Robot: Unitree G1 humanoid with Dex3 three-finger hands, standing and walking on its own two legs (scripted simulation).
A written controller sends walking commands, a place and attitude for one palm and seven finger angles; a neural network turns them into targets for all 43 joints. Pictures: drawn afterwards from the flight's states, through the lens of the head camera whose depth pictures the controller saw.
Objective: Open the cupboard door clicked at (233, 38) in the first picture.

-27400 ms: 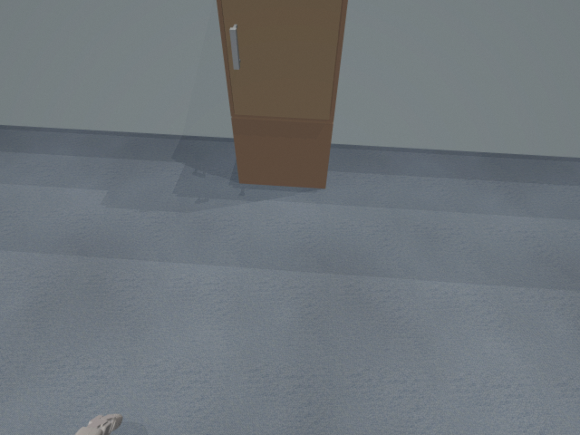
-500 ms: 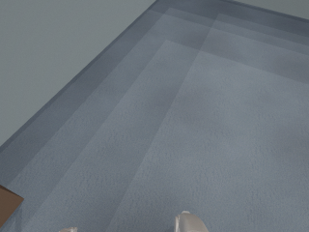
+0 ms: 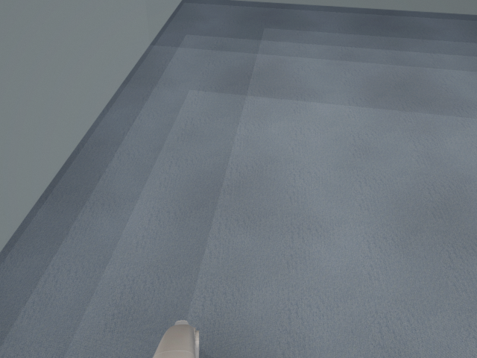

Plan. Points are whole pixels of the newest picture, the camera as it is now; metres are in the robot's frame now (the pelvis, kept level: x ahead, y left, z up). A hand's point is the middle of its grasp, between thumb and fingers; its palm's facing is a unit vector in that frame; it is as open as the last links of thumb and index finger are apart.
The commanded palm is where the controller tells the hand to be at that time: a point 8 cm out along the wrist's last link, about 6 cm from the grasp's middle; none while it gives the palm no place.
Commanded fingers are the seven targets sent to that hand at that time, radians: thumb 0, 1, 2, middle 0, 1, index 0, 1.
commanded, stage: walk to a spot facing it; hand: left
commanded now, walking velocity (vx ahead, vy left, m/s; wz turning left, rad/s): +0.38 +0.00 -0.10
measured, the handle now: out of the picture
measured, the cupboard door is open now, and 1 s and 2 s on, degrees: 45 45 45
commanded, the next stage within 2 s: turn to face it in 0.36 s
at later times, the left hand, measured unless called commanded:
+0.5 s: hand (160, 268) +0.32 +0.20 -0.17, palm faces -0.08 -0.98 -0.16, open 7.3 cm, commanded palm none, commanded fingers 0.00 0.90 0.90 -0.20 -0.30 -0.20 -0.30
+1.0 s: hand (183, 216) +0.47 +0.18 -0.20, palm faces +0.12 -0.98 -0.13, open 7.3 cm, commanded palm none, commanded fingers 0.00 0.90 0.90 -0.20 -0.30 -0.20 -0.30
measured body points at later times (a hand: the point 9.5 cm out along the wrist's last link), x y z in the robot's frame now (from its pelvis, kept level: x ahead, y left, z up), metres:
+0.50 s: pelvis +0.25 +0.02 +0.00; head +0.29 +0.03 +0.45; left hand +0.32 +0.25 -0.16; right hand +0.22 -0.21 -0.15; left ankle +0.23 +0.12 -0.74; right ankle +0.30 -0.13 -0.67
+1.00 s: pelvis +0.37 +0.00 -0.03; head +0.39 +0.03 +0.42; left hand +0.46 +0.23 -0.19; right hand +0.45 -0.26 -0.16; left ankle +0.40 +0.10 -0.75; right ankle +0.38 -0.14 -0.73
